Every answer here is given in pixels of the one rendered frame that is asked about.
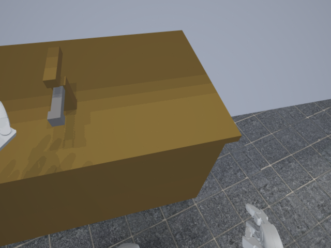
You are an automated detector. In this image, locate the right robot hand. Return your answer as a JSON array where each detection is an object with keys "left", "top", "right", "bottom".
[{"left": 242, "top": 203, "right": 283, "bottom": 248}]

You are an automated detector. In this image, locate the left robot hand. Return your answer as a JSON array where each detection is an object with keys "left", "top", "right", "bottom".
[{"left": 0, "top": 101, "right": 16, "bottom": 151}]

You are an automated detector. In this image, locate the tap lever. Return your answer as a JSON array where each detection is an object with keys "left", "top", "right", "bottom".
[{"left": 47, "top": 86, "right": 65, "bottom": 127}]

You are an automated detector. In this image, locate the counter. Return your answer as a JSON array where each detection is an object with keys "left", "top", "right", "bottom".
[{"left": 0, "top": 30, "right": 242, "bottom": 246}]

